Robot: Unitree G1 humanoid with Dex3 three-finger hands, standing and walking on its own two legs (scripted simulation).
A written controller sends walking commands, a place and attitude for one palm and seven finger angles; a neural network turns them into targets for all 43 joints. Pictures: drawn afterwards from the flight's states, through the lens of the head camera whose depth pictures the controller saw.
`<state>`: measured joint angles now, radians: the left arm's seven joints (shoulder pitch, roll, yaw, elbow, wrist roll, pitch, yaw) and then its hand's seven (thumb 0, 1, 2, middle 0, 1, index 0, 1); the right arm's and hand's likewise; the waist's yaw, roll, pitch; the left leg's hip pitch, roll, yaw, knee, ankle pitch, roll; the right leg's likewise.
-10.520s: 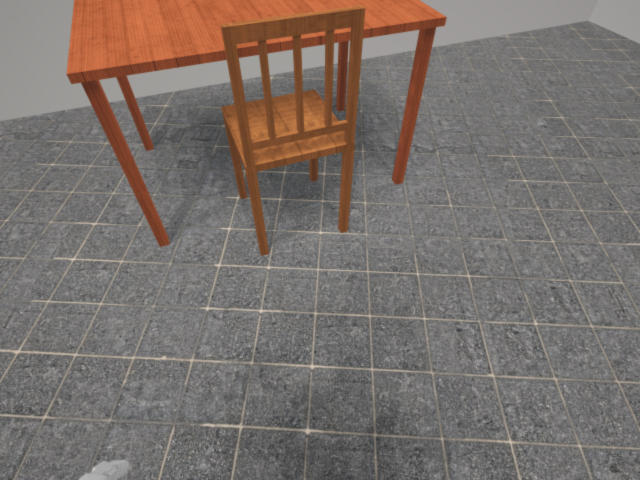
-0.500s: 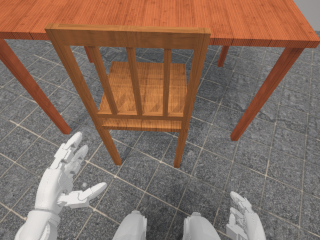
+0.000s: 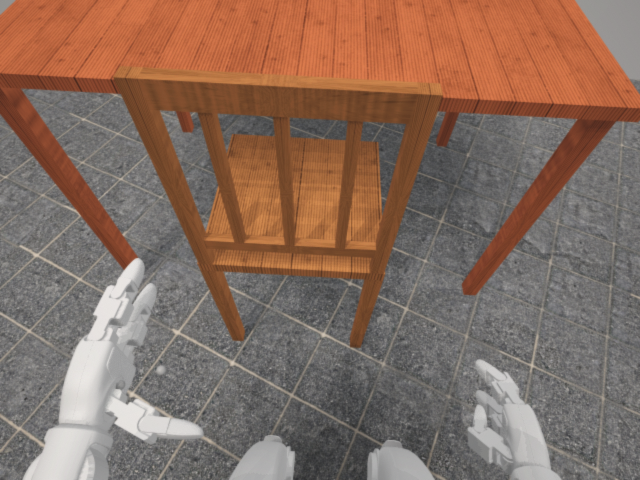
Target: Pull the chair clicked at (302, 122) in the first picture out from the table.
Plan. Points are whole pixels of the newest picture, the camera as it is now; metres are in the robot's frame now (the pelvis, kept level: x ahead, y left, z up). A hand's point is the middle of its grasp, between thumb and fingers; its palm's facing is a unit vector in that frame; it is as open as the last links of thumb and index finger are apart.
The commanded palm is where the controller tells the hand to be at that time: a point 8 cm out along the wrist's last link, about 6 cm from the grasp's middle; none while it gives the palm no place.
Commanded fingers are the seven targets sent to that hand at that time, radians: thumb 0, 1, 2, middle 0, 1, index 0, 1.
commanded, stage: raise the hand toward the chair's back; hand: left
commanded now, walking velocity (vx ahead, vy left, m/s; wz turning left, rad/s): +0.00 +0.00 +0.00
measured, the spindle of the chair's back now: (286, 189) +0.53 +0.09 +0.00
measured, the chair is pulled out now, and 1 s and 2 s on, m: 0.00 0.00 0.00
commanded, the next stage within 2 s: aim the fingers beside a spindle in 0.82 s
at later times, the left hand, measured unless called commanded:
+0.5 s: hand (156, 347) +0.25 +0.20 +0.05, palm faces +0.01 -1.00 -0.06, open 16.9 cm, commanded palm +0.23 +0.26 +0.05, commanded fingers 0.00 -0.50 0.30 -0.06 -0.08 -0.06 -0.08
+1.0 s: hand (159, 351) +0.25 +0.20 +0.05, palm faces +0.02 -1.00 -0.06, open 16.9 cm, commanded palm +0.23 +0.25 +0.05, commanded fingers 0.00 -0.50 0.30 -0.06 -0.08 -0.06 -0.08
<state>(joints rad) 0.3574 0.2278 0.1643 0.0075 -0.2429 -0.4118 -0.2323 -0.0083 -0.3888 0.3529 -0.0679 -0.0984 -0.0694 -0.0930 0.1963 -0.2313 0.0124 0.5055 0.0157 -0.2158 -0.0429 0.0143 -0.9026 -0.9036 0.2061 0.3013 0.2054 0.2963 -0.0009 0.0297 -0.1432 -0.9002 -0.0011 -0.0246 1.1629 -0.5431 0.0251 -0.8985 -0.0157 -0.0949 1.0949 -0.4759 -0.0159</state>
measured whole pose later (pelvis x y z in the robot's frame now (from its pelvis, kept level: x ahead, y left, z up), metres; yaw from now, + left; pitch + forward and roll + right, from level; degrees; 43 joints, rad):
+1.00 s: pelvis +0.00 -0.01 +0.01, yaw +0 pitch +16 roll -2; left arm 0.26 0.24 0.22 0.13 -0.28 -0.41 -0.29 -0.02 -0.50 0.30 -0.06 -0.08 -0.06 -0.08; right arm 0.22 -0.24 0.02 0.54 0.02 -0.22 -0.05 0.01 -0.90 -0.90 0.21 0.30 0.21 0.30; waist -0.01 0.04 -0.13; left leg -0.86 0.00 -0.03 1.11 -0.52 0.01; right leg -0.86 -0.01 -0.10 1.06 -0.46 -0.03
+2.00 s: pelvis -0.01 -0.01 -0.02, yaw +0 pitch +21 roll -2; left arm -0.14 0.21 0.17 0.42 -0.19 -0.45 -0.18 -0.02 -0.50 0.30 -0.06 -0.08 -0.06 -0.08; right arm 0.21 -0.25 0.01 0.57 0.01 -0.13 -0.03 0.01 -0.90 -0.90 0.21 0.30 0.21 0.30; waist -0.03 0.03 -0.15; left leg -1.04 0.00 -0.01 1.23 -0.55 0.02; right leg -1.05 -0.02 -0.08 1.18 -0.49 -0.03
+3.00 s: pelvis -0.01 -0.01 -0.03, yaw -1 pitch +23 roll -1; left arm -0.29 0.22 0.20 0.57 -0.15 -0.49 -0.12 -0.02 -0.50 0.30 -0.06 -0.08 -0.06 -0.08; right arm 0.21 -0.25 0.01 0.57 0.00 -0.06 0.00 0.01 -0.90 -0.90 0.21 0.30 0.21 0.30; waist -0.06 0.03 -0.15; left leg -1.11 0.01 0.00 1.27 -0.56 0.02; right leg -1.13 -0.01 -0.06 1.22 -0.50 -0.02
